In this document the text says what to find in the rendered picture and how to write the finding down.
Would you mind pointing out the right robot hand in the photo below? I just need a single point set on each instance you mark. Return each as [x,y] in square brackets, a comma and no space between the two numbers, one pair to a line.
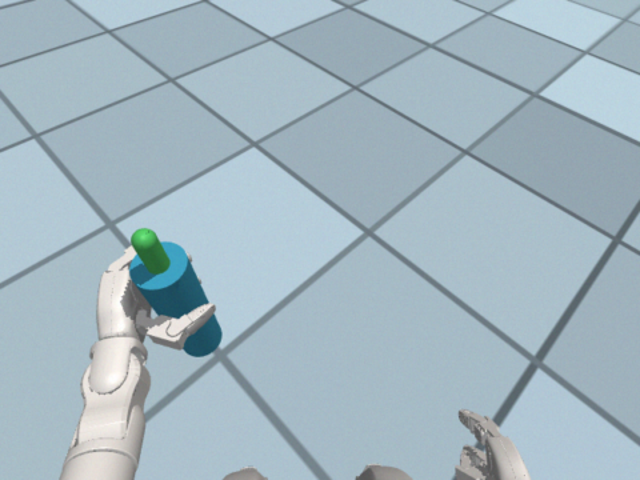
[502,460]

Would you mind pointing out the left robot arm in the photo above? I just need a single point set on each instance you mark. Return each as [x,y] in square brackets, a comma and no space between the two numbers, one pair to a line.
[108,439]

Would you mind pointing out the left robot hand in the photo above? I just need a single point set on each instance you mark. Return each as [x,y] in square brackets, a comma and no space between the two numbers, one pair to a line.
[122,310]

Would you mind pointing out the bottle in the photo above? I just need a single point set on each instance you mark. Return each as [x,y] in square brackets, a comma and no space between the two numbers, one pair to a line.
[164,275]

